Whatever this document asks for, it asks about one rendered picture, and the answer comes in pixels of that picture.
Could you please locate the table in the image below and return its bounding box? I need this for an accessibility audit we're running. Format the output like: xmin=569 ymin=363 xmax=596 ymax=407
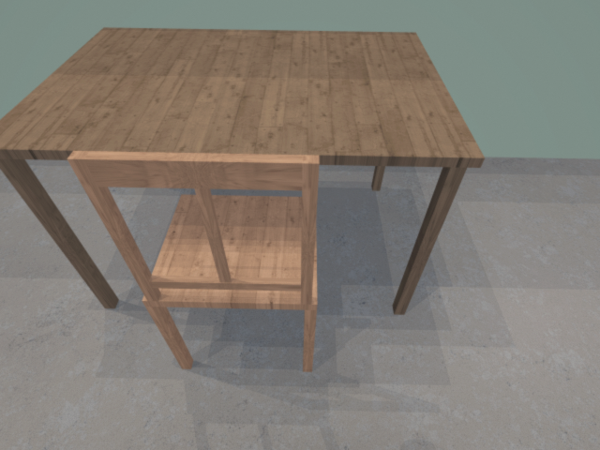
xmin=0 ymin=27 xmax=485 ymax=315

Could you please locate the chair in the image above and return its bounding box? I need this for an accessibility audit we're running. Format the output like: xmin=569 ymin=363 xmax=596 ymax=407
xmin=67 ymin=151 xmax=320 ymax=372

